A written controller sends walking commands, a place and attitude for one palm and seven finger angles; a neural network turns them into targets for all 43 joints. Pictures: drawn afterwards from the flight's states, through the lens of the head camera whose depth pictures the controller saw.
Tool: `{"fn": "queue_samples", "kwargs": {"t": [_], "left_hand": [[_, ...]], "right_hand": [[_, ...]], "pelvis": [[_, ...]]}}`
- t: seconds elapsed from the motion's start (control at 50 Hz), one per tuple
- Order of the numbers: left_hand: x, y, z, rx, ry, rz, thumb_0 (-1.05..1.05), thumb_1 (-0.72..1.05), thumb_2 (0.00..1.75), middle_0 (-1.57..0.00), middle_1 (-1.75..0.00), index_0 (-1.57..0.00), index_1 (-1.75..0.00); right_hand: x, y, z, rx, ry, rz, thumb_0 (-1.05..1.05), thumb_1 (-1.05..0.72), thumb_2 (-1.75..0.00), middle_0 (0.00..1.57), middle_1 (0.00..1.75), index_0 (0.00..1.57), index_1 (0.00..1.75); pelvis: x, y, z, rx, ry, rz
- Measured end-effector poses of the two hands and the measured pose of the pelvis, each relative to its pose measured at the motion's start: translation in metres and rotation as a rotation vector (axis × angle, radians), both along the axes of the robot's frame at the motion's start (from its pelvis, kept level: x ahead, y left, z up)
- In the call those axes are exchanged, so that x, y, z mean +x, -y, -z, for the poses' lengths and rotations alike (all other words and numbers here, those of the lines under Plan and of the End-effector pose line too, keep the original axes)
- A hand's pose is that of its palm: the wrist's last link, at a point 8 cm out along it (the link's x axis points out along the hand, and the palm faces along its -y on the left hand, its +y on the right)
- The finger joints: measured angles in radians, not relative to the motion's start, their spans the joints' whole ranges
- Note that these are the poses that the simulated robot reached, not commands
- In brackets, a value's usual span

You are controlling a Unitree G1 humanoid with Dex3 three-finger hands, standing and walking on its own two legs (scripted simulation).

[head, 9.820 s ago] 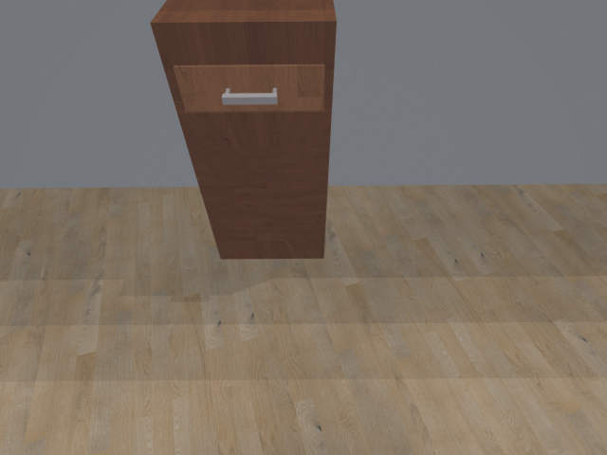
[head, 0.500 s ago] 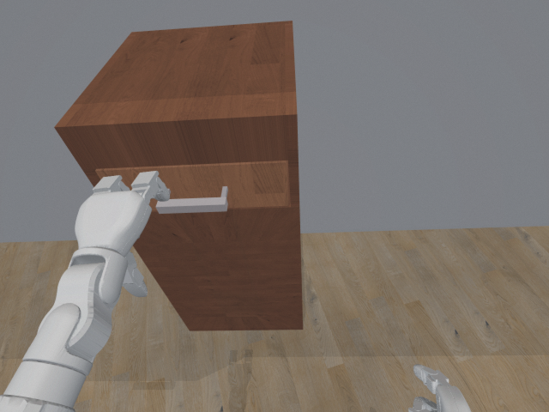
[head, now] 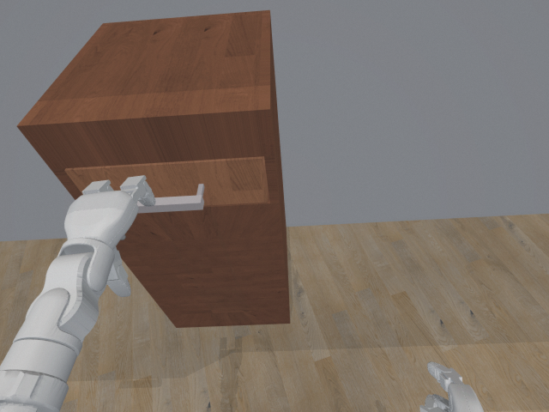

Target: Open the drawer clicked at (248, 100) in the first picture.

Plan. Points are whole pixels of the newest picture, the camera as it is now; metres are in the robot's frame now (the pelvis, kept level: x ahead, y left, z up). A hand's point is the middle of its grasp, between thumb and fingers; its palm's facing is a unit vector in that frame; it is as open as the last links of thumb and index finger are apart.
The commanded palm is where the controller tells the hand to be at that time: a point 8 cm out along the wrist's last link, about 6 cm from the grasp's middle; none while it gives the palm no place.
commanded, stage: move the hooked fingers above the handle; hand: left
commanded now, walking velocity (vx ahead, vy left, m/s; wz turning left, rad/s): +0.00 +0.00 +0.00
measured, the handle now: (169, 197) +0.49 +0.28 -0.01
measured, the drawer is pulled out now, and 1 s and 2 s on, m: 0.00 0.00 0.00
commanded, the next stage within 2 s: none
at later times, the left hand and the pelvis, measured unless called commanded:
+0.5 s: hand (140, 220) +0.38 +0.27 +0.06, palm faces -0.02 -0.06 -1.00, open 13.8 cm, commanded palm +0.36 +0.28 +0.12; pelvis +0.01 +0.02 -0.01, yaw -1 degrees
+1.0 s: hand (148, 209) +0.42 +0.28 +0.04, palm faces -0.04 -0.04 -1.00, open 13.8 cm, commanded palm +0.40 +0.28 +0.10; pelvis +0.01 +0.03 -0.01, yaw -1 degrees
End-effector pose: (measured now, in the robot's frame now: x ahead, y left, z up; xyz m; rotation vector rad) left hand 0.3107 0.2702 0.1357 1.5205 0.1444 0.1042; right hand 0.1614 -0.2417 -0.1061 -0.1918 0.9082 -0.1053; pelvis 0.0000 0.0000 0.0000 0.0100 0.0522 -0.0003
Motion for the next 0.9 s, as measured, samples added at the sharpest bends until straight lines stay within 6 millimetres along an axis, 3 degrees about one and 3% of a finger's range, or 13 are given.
{"fn": "queue_samples", "kwargs": {"t": [0.16, 0.34, 0.56, 0.72, 0.9], "left_hand": [[0.015, 0.007, 0.006, -0.007, 0.026, 0.083, -0.01, -0.49, 0.30, -0.32, -1.20, -0.32, -1.20], [0.038, -0.007, 0.011, 0.014, 0.033, 0.015, 0.00, -0.49, 0.30, -0.32, -1.20, -0.31, -1.20], [0.055, -0.001, 0.025, -0.004, 0.015, 0.076, -0.01, -0.49, 0.30, -0.32, -1.20, -0.32, -1.20], [0.066, -0.012, 0.025, 0.012, 0.037, 0.037, 0.00, -0.49, 0.30, -0.32, -1.20, -0.32, -1.20], [0.077, -0.014, 0.041, 0.010, -0.037, 0.044, -0.01, -0.49, 0.30, -0.32, -1.20, -0.31, -1.20]], "right_hand": [[-0.013, 0.007, 0.008, -0.019, -0.046, 0.043, 0.01, -0.91, -0.90, 0.20, 0.30, 0.20, 0.30], [-0.024, -0.001, 0.015, 0.002, -0.085, 0.072, 0.01, -0.91, -0.90, 0.20, 0.30, 0.20, 0.30], [-0.027, -0.009, 0.014, -0.013, -0.105, 0.086, 0.01, -0.90, -0.90, 0.20, 0.30, 0.21, 0.30], [-0.031, -0.015, 0.016, -0.008, -0.124, 0.092, 0.00, -0.90, -0.90, 0.20, 0.30, 0.21, 0.30], [-0.042, -0.016, 0.019, -0.023, -0.165, 0.097, 0.00, -0.90, -0.90, 0.20, 0.30, 0.21, 0.30]], "pelvis": [[0.004, -0.001, 0.003, -0.001, -0.030, 0.004], [0.007, -0.008, 0.006, -0.003, -0.064, 0.011], [0.014, -0.020, 0.008, -0.010, -0.081, 0.013], [0.016, -0.026, 0.009, -0.013, -0.098, 0.014], [0.016, -0.028, 0.011, -0.017, -0.112, 0.008]]}}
